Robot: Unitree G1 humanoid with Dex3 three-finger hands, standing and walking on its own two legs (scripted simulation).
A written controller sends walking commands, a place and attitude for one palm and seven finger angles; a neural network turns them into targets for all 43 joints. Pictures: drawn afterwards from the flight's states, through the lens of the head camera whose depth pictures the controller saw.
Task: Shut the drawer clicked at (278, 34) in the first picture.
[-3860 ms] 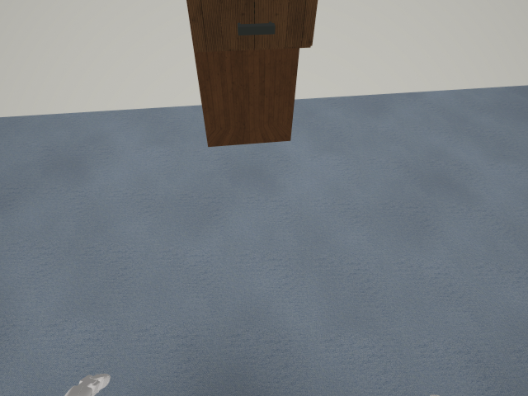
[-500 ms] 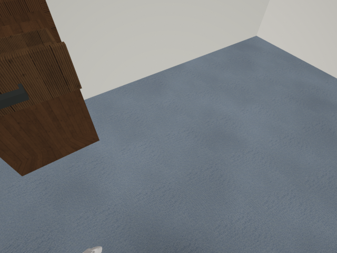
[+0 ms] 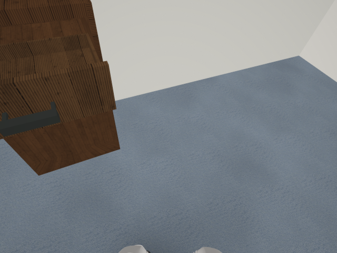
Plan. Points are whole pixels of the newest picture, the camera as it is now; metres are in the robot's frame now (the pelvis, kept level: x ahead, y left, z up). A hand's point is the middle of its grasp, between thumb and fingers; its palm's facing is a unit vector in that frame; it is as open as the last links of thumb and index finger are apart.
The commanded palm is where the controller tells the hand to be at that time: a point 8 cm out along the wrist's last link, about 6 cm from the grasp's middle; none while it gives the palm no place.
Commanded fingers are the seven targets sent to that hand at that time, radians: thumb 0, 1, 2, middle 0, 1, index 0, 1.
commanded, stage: turn to face it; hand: left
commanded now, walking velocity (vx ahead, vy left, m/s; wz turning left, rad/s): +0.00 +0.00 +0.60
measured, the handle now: (30, 116) +0.41 +0.41 +0.03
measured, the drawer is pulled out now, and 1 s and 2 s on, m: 0.29 0.29 0.29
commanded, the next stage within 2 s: take the last steps up to it in 0.70 s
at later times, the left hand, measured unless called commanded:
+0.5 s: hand out of the picture +0.06 +0.16 -0.13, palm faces +0.31 -0.90 -0.30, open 7.4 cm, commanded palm none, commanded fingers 0.00 0.90 0.90 -0.20 -0.30 -0.20 -0.30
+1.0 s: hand out of the picture -0.15 +0.14 -0.17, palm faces +0.53 -0.82 -0.21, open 7.4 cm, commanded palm none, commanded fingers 0.00 0.90 0.90 -0.20 -0.30 -0.20 -0.30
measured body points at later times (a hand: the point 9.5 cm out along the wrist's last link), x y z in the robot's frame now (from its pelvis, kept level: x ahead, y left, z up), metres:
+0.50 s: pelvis +0.01 -0.06 +0.01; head +0.03 -0.09 +0.46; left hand +0.04 +0.20 -0.11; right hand +0.12 -0.30 -0.15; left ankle +0.03 +0.06 -0.68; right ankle +0.04 -0.16 -0.73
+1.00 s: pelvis -0.03 -0.03 +0.01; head -0.03 +0.00 +0.46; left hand -0.17 +0.18 -0.16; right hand +0.18 -0.19 -0.11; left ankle -0.09 +0.03 -0.73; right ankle +0.03 -0.16 -0.67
